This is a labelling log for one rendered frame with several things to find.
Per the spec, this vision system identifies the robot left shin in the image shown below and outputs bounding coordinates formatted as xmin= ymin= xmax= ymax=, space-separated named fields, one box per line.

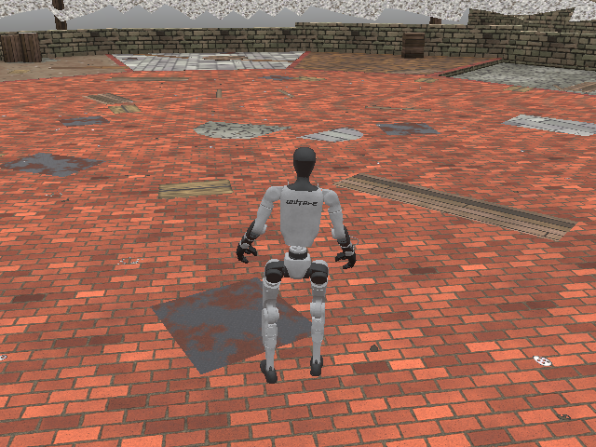
xmin=262 ymin=308 xmax=278 ymax=371

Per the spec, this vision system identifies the right robot forearm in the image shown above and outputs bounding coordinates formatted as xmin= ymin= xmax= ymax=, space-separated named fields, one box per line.
xmin=337 ymin=226 xmax=354 ymax=256

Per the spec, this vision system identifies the left robot forearm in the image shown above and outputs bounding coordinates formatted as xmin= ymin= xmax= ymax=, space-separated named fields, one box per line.
xmin=239 ymin=220 xmax=259 ymax=249

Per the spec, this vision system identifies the left robot hand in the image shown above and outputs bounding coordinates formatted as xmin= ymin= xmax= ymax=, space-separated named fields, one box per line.
xmin=236 ymin=243 xmax=257 ymax=264

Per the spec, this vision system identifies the left robot upper arm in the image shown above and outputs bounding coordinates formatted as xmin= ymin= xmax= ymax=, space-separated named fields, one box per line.
xmin=251 ymin=186 xmax=283 ymax=235

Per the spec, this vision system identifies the right robot upper arm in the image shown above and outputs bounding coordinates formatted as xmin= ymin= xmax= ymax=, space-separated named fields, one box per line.
xmin=321 ymin=188 xmax=345 ymax=239

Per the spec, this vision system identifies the robot right foot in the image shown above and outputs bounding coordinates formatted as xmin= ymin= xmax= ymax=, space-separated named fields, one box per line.
xmin=310 ymin=355 xmax=323 ymax=376

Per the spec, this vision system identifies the right robot hand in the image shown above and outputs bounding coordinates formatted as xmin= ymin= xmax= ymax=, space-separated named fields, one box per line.
xmin=335 ymin=252 xmax=357 ymax=269

